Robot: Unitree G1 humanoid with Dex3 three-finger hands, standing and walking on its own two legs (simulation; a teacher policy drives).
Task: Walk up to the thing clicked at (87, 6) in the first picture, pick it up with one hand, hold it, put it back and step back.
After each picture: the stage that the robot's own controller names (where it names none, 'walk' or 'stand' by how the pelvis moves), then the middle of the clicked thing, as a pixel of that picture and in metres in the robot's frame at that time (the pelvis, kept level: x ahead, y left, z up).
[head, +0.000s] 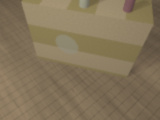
stand; out of the picture +1.05 -0.01 -0.01
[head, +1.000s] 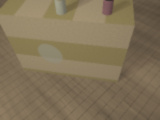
walk; out of the picture +0.96 +0.19 +0.03
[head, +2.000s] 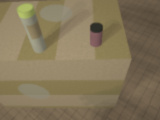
walk; (33, 30) +0.63 +0.27 +0.00
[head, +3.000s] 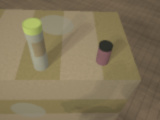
walk; (37, 47) +0.51 +0.20 +0.00
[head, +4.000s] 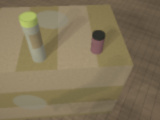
walk; (34, 39) +0.57 +0.22 +0.00
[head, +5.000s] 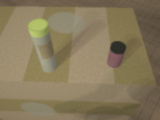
stand; (44, 48) +0.48 +0.18 +0.01
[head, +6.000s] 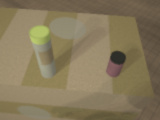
stand; (44, 55) +0.46 +0.18 -0.01
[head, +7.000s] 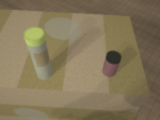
stand; (40, 56) +0.46 +0.19 -0.01
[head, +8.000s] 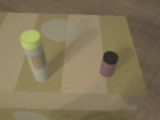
stand; (37, 59) +0.45 +0.20 -0.01
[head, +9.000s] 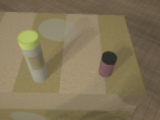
stand; (35, 59) +0.44 +0.21 -0.01
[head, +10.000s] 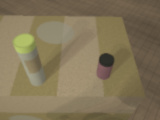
stand; (31, 63) +0.43 +0.22 -0.01
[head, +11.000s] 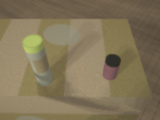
rise first; (39, 63) +0.43 +0.21 -0.01
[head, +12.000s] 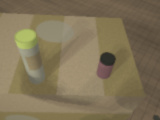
go down; (32, 59) +0.44 +0.21 +0.01
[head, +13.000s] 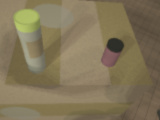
go down; (32, 46) +0.44 +0.19 +0.06
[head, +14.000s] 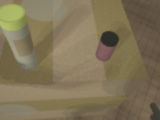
close in; (21, 43) +0.44 +0.20 +0.06
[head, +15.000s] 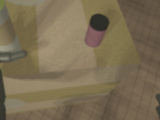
close; (0, 30) +0.45 +0.21 +0.08
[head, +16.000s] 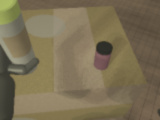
lift; (15, 41) +0.36 +0.18 +0.20
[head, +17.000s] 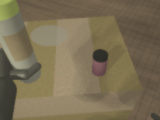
hold; (17, 45) +0.34 +0.18 +0.21
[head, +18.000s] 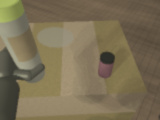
hold; (22, 46) +0.33 +0.17 +0.21
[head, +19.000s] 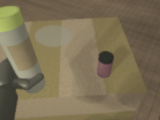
hold; (22, 55) +0.33 +0.17 +0.18
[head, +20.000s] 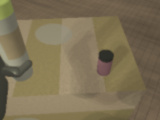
crouch; (10, 44) +0.35 +0.21 +0.19
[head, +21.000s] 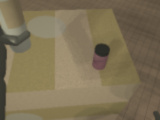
lower; (10, 14) +0.45 +0.21 +0.20
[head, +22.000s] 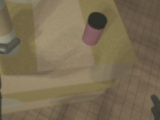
lower; out of the picture +0.48 +0.21 +0.09
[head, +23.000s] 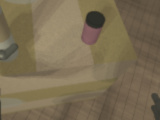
lower; out of the picture +0.46 +0.21 +0.08
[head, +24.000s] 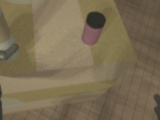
lower; out of the picture +0.46 +0.22 +0.09
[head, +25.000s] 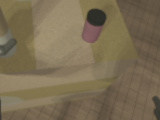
lower; out of the picture +0.47 +0.22 +0.09
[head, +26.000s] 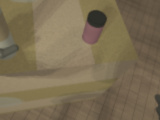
open; out of the picture +0.46 +0.22 +0.09
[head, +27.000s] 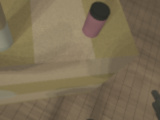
rise; out of the picture +0.46 +0.22 +0.10
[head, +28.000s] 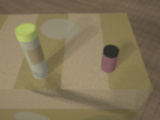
sink last; (34, 54) +0.45 +0.23 +0.04
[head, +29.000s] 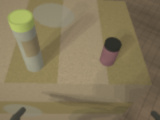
stand; (29, 45) +0.44 +0.21 +0.05
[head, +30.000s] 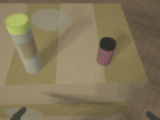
stand; (26, 47) +0.45 +0.22 +0.05
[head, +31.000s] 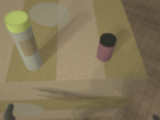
walk; (26, 45) +0.45 +0.23 +0.04
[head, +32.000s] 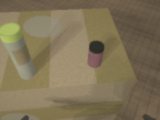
walk; (19, 54) +0.45 +0.25 +0.03
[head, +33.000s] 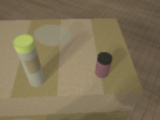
stand; (31, 63) +0.44 +0.22 +0.00
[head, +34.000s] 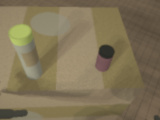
stand; (28, 55) +0.44 +0.22 +0.00
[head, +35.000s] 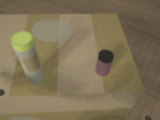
rise; (30, 61) +0.43 +0.22 +0.00
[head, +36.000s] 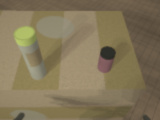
stand; (32, 56) +0.45 +0.22 +0.00
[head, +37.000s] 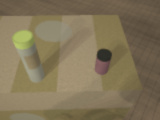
stand; (30, 59) +0.45 +0.23 -0.01
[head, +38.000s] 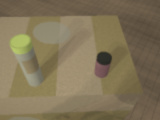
stand; (29, 63) +0.43 +0.23 -0.01
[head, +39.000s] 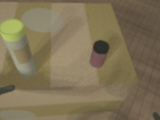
rise; (20, 52) +0.44 +0.22 +0.02
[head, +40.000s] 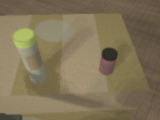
sink last; (32, 59) +0.43 +0.22 +0.03
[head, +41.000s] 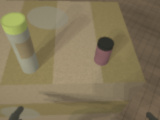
stand; (23, 47) +0.45 +0.23 +0.05
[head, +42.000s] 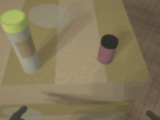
stand; (24, 46) +0.44 +0.22 +0.07
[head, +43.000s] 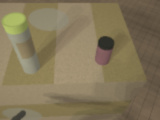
stand; (24, 47) +0.45 +0.23 +0.06
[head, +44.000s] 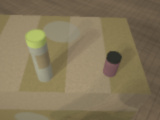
stand; (41, 58) +0.45 +0.20 +0.00
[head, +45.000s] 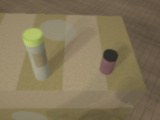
stand; (38, 57) +0.46 +0.20 -0.01
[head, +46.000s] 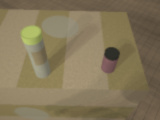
stand; (37, 55) +0.46 +0.21 -0.01
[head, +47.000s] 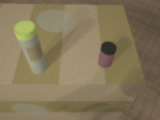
walk; (32, 50) +0.47 +0.21 -0.01
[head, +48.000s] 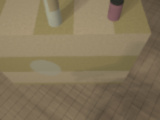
walk; (51, 2) +0.70 +0.16 +0.01
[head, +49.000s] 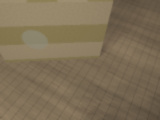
walk; out of the picture +1.09 +0.21 +0.00
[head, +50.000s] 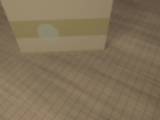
stand; out of the picture +1.33 +0.27 +0.00
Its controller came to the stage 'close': yes
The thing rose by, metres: 0.22
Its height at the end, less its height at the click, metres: +0.00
